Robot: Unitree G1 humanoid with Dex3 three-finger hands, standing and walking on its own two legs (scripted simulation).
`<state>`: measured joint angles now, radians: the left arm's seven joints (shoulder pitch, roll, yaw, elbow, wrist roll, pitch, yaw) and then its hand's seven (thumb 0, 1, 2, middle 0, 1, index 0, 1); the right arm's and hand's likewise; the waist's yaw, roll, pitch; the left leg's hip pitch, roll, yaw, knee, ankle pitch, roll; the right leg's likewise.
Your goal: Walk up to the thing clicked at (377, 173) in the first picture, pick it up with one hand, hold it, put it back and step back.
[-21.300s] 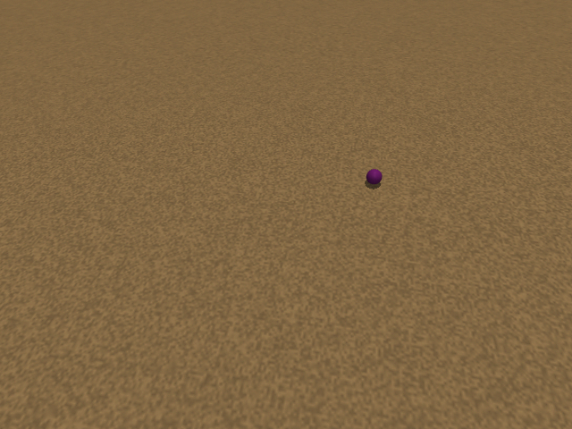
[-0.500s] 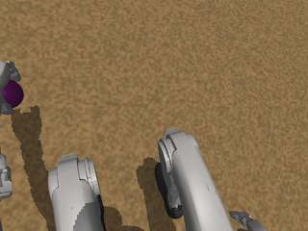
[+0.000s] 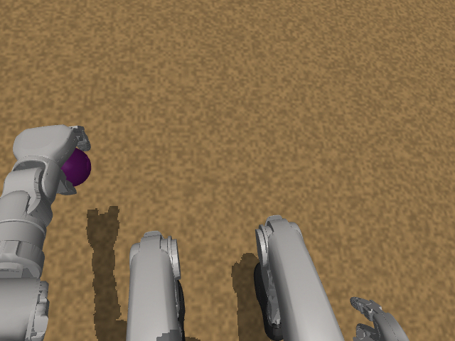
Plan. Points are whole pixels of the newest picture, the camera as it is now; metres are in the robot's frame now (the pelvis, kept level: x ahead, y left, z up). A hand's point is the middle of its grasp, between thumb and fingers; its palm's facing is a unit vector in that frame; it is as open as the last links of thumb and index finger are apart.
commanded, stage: lift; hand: left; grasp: from above
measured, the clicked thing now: (68, 166) +0.45 +0.29 -0.14
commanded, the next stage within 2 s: hold in 1.04 s
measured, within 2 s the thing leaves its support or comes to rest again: neither
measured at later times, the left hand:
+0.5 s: hand (10, 161) +0.37 +0.24 +0.10, palm faces -0.43 -0.10 -0.90, open 10.0 cm
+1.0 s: hand out of the picture +0.38 +0.23 +0.20, palm faces -0.43 -0.11 -0.89, open 9.9 cm
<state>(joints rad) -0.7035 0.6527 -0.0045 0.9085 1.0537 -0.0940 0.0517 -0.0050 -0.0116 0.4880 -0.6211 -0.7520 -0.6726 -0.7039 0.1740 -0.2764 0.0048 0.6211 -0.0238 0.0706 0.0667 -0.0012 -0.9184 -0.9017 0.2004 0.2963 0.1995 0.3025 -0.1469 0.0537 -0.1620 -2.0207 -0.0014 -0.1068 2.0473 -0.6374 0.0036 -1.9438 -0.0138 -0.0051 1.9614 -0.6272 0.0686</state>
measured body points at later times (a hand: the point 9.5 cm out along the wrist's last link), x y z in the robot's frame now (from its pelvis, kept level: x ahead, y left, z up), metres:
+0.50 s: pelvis +0.02 -0.01 +0.18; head +0.13 -0.01 +0.61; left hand +0.39 +0.24 +0.16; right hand +0.14 -0.27 +0.05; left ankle +0.09 +0.12 -0.41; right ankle +0.10 -0.16 -0.41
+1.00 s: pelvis +0.07 -0.01 +0.28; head +0.12 -0.01 +0.73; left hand +0.40 +0.23 +0.25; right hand +0.16 -0.28 +0.15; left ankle +0.08 +0.12 -0.41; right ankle +0.10 -0.16 -0.41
